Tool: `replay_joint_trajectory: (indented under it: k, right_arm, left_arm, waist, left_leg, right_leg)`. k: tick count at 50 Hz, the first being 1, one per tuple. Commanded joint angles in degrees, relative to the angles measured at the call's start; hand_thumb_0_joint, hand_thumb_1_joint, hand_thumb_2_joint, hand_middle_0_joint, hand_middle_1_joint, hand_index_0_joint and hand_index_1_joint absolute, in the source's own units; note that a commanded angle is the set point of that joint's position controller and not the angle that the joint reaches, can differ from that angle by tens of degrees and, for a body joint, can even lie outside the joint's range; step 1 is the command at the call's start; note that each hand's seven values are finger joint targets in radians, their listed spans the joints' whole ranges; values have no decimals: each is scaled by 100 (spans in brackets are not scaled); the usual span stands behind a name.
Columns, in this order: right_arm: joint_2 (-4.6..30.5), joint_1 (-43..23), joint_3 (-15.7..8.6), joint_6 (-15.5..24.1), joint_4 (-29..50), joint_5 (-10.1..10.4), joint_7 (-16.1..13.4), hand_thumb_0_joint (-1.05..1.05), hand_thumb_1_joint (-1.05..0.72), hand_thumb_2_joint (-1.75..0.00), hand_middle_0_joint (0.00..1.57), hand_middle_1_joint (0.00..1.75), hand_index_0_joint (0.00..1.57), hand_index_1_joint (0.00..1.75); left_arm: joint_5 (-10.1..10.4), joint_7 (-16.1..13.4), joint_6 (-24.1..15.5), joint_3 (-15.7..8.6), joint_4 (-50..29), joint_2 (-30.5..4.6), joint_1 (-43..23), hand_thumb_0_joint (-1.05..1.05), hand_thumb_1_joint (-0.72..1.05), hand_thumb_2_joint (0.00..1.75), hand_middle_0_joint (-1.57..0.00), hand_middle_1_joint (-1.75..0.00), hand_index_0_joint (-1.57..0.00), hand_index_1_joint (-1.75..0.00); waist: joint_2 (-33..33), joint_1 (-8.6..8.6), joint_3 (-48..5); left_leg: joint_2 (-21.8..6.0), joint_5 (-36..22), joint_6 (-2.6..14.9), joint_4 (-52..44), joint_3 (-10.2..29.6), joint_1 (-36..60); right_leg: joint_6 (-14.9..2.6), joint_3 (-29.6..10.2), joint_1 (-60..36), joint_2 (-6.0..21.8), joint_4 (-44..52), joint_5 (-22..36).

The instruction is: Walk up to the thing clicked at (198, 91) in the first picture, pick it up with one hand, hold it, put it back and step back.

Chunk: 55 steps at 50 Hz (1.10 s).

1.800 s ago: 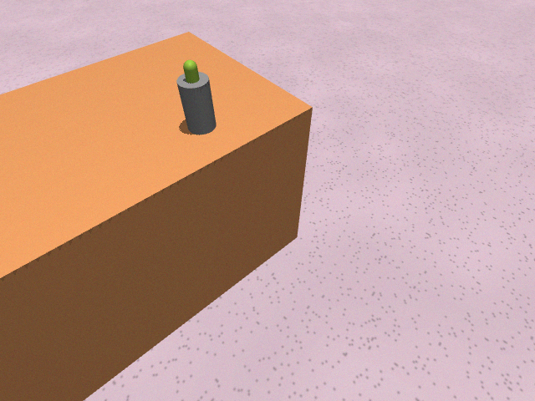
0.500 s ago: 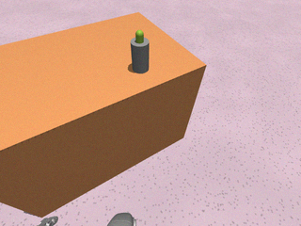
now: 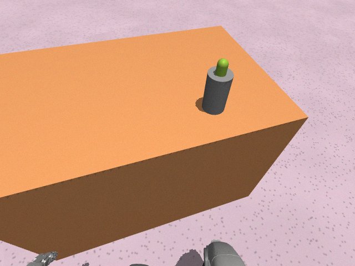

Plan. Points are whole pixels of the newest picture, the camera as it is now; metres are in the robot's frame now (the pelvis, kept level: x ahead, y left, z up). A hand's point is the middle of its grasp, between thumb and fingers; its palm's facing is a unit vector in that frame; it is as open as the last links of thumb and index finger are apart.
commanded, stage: walk up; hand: right
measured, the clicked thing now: (217, 85) +0.60 -0.12 +0.04
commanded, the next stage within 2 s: none
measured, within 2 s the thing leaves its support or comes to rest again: neither
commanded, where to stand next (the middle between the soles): +0.11 -0.04 m, yaw +16 degrees
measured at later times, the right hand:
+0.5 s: hand (284, 219) +0.24 -0.29 -0.13, palm faces -0.27 +0.85 -0.44, open 7.4 cm
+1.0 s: hand (284, 237) +0.19 -0.28 -0.15, palm faces -0.33 +0.86 -0.38, open 7.4 cm
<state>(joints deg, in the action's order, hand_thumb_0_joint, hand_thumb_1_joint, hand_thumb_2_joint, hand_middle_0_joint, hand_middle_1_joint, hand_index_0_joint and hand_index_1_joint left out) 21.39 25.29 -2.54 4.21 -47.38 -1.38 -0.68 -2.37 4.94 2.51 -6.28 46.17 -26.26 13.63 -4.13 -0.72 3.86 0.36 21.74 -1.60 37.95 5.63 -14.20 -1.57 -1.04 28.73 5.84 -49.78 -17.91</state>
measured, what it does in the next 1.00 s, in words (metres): steps on the spot, turning left: right foot, then left foot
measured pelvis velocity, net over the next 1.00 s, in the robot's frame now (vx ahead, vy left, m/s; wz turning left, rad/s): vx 0.02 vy -0.05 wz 0.31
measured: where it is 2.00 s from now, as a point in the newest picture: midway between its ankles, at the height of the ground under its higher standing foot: outside the picture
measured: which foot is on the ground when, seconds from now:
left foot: down 0.00-0.08, up 0.10-0.40, down 0.42-0.72, up 0.74-0.94, down 0.96-1.00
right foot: up 0.00-0.04, down 0.06-0.46, up 0.48-0.68, down 0.70-1.00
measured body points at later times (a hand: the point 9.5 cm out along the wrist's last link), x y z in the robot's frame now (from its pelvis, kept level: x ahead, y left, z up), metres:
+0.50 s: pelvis +0.05 -0.05 -0.01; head +0.10 -0.02 +0.43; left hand +0.05 +0.29 -0.13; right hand +0.25 -0.33 -0.10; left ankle +0.07 +0.07 -0.72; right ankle +0.09 -0.17 -0.70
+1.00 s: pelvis +0.02 -0.05 -0.01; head +0.05 -0.04 +0.44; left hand -0.03 +0.30 -0.11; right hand +0.21 -0.32 -0.12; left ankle +0.00 +0.09 -0.72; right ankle +0.08 -0.20 -0.72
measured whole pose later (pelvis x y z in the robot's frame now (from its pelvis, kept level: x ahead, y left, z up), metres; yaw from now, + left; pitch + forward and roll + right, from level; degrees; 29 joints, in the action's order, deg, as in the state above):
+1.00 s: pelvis +0.02 -0.05 -0.01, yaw +18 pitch -3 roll +2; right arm 23.7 10.9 -4.1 -0.6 -51.8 -0.9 1.5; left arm -1.8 0.2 -0.7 -2.7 50.2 -25.3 14.2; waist -1.2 2.0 6.8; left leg 1.8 18.6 -0.2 39.5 0.0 -18.3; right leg 1.0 1.9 19.3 10.0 -45.3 -23.2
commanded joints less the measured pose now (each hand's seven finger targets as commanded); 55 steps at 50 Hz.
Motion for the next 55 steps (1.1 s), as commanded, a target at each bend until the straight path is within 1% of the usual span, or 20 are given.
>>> replay_joint_trajectory:
  k: [1,3,4,5,9,17,20,23,24,27,34,36,37,38,41,47,49,50,51,55]
  right_arm:
    - [1684,-577,-475,100,703,7,-273,0,-90,-90,20,30,20,30]
    - [1120,-261,-296,13,775,135,-289,0,-90,-90,20,30,20,30]
    - [919,-70,-211,-45,818,137,-334,0,-90,-90,20,30,20,30]
    - [1245,28,-320,-91,695,111,-415,0,-90,-90,20,30,20,30]
    - [1370,-302,-382,-124,384,167,-199,0,-90,-90,20,30,20,30]
    - [1191,-875,-381,-249,602,71,6,0,-90,-90,20,30,20,30]
    - [1304,-674,-449,-231,464,40,3,0,-90,-90,20,30,20,30]
    - [2236,-1026,-623,-226,748,-5,-37,0,-90,-90,20,30,20,30]
    - [2206,-1115,-631,-233,635,44,-43,0,-90,-90,20,30,20,30]
    - [1643,-1511,-407,-280,708,54,-98,0,-90,-90,20,30,20,30]
    - [1403,-1786,-349,-491,708,107,27,0,-90,-90,20,30,20,30]
    - [938,-1811,-220,-518,824,121,26,0,-90,-90,20,30,20,30]
    - [1265,-1909,-335,-561,776,42,-37,0,-90,-90,20,30,20,30]
    - [1463,-1871,-404,-557,655,42,-27,0,-90,-90,20,30,20,30]
    - [1289,-1537,-421,-505,333,105,132,0,-90,-90,20,30,20,30]
    - [1080,-1179,-385,-309,-77,73,162,0,-90,-90,20,30,20,30]
    - [1415,-905,-469,-183,-229,-51,52,0,-90,-90,20,30,20,30]
    - [1801,-1046,-483,-114,-77,-96,2,0,-90,-90,20,30,20,30]
    - [2266,-1211,-570,-144,-126,19,26,0,-90,-90,20,30,20,30]
    - [1592,-1843,-318,-100,-77,6,-14,0,-90,-90,20,30,20,30]
  left_arm:
    - [88,-208,-276,-299,-409,-650,387,0,90,90,-20,-30,-20,-30]
    - [8,-310,-402,-419,-352,-1217,971,0,90,90,-20,-30,-20,-30]
    - [37,-334,-428,-395,-496,-1455,716,0,90,90,-20,-30,-20,-30]
    - [66,-346,-411,-373,-641,-1624,61,0,90,90,-20,-30,-20,-30]
    - [93,-446,-437,-171,-480,-1111,-77,0,90,90,-20,-30,-20,-30]
    - [195,-530,-495,-88,-465,-1338,146,0,90,90,-20,-30,-20,-30]
    - [256,-542,-425,17,-534,-1190,-128,0,90,90,-20,-30,-20,-30]
    - [332,-616,-274,99,-494,-795,152,0,90,90,-20,-30,-20,-30]
    - [301,-669,-272,44,-356,-1006,40,0,90,90,-20,-30,-20,-30]
    - [336,-612,-282,4,-146,-930,96,0,90,90,-20,-30,-20,-30]
    - [183,-712,-553,-21,266,-874,710,0,90,90,-20,-30,-20,-30]
    - [12,-769,-650,-173,116,-1638,481,0,90,90,-20,-30,-20,-30]
    - [11,-771,-640,-253,-3,-2000,167,0,90,90,-20,-30,-20,-30]
    - [42,-762,-636,-235,-48,-1845,-67,0,90,90,-20,-30,-20,-30]
    - [33,-739,-673,-82,-21,-1365,-280,0,90,90,-20,-30,-20,-30]
    - [48,-550,-498,-8,-107,-1220,-370,0,90,90,-20,-30,-20,-30]
    - [135,-530,-397,205,-92,-581,-108,0,90,90,-20,-30,-20,-30]
    - [209,-528,-353,277,-146,-338,-83,0,90,90,-20,-30,-20,-30]
    - [183,-612,-333,104,46,-952,-214,0,90,90,-20,-30,-20,-30]
    - [257,-543,-388,79,422,-912,227,0,90,90,-20,-30,-20,-30]
  waist:
    - [1126,524,-228]
    - [-469,726,-664]
    - [-1070,429,-639]
    - [-1169,232,-774]
    - [-366,155,-247]
    - [-519,280,-710]
    - [-118,-3,-860]
    - [1817,50,-940]
    - [1699,-33,-851]
    - [1253,153,-539]
    - [951,437,-861]
    - [-660,370,-356]
    - [-755,426,-328]
    - [-554,317,-67]
    - [-463,96,4]
    - [-709,3,-444]
    - [675,-110,-747]
    - [1365,3,-612]
    - [1238,-105,-443]
    - [1294,246,-195]
  left_leg:
    - [-692,-3048,893,41,495,-1318]
    - [161,-1469,430,2258,-118,-1783]
    - [518,1091,309,2898,-360,-2392]
    - [126,1470,299,3603,-231,-2341]
    - [-123,708,329,3120,-249,-1738]
    - [-94,131,221,884,-638,-988]
    - [96,-1019,485,-304,-636,53]
    - [-2097,-2588,1894,-1136,2547,402]
    - [-2186,-2545,2183,-1187,2748,-2]
    - [-1267,-3433,1545,-711,1159,-402]
    - [-647,-2595,999,460,685,-691]
    - [406,517,385,1679,76,-2305]
    - [73,1326,330,2409,392,-2078]
    - [-81,1209,284,2592,507,-1787]
    - [102,620,252,2153,31,-1435]
    - [251,-292,139,-755,-945,178]
    - [-510,-113,479,-1554,743,1107]
    - [-1655,156,964,-1915,2631,1076]
    - [-2085,957,1664,-2047,3009,12]
    - [-1276,-640,1191,-1446,1158,-216]
  right_leg:
    - [-155,480,-1892,-395,1359,734]
    - [-400,-844,-2599,510,2298,1285]
    - [-824,-2430,-2553,1779,2851,1585]
    - [-1565,-3167,-2360,2273,2977,1687]
    - [-1108,-781,-1263,1129,2412,1667]
    - [-1231,-429,-1844,1537,1557,3994]
    - [-703,-6,-1208,1249,785,2678]
    - [105,456,219,-189,-1026,-2224]
    - [93,49,-197,17,-1117,-2105]
    - [33,145,-333,-48,-1059,-1476]
    - [-63,307,-1950,-367,2000,171]
    - [-876,-2338,-2230,1649,2886,854]
    - [-1671,-3013,-1592,2470,2959,1078]
    - [-1742,-2813,-1127,2420,2932,1147]
    - [-992,-727,-1224,1148,2381,1428]
    - [-664,-84,-1024,644,1620,300]
    - [-199,271,-149,214,-65,-182]
    - [61,226,689,-421,-490,-1473]
    - [17,-233,107,-179,-542,-1909]
    - [-13,-80,-464,-71,221,-943]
